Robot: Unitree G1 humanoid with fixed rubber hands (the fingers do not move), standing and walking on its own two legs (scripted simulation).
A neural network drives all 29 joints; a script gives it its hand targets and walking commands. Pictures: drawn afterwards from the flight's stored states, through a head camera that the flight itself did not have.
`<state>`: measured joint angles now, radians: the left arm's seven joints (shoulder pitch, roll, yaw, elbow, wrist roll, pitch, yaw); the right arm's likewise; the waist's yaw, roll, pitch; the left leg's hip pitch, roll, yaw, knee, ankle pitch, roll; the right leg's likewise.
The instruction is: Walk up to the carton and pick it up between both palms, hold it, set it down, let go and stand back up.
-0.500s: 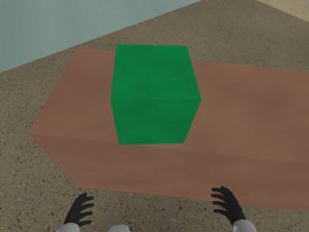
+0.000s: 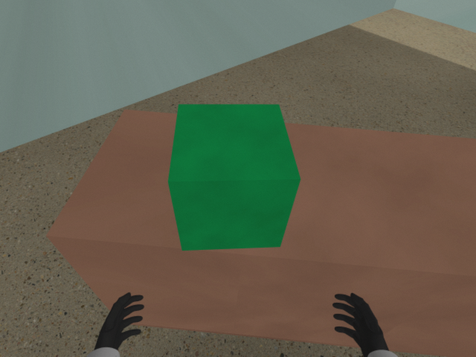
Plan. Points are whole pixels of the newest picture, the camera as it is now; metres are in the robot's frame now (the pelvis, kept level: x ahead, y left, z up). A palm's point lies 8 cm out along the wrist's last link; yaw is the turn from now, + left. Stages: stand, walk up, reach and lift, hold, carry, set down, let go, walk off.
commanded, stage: reach and lift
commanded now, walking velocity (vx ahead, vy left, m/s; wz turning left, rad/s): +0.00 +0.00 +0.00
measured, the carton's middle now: (230, 177) +0.48 +0.05 +0.00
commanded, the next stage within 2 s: none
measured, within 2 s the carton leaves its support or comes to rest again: neither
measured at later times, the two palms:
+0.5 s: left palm (118, 300) +0.21 +0.23 -0.04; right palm (363, 306) +0.23 -0.20 -0.04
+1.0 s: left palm (119, 243) +0.29 +0.24 +0.02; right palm (368, 254) +0.30 -0.21 +0.02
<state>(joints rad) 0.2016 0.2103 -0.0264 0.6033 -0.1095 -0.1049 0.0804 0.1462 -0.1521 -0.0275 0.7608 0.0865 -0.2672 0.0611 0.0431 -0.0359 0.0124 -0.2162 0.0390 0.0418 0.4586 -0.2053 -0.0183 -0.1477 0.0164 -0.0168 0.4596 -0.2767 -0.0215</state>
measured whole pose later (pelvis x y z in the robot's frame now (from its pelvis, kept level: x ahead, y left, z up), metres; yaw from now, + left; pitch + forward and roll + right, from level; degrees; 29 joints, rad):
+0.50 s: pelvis +0.02 -0.02 +0.00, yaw +1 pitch -3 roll +1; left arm 0.09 0.25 -0.01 0.67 -0.23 -0.34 -0.01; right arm 0.09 -0.12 0.05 0.68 0.20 -0.38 -0.05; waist 0.03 -0.03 0.04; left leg -0.18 0.04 0.02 0.49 -0.24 -0.04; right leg -0.12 0.02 -0.03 0.51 -0.33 -0.04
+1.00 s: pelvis +0.02 -0.01 +0.00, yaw +0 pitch -2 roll +0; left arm -0.10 0.29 0.05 0.47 -0.24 -0.03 -0.02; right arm -0.13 -0.22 0.08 0.59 0.31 -0.18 -0.07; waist 0.03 -0.04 0.02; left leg -0.18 0.04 0.03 0.43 -0.21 -0.03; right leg -0.12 0.03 -0.01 0.42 -0.28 -0.03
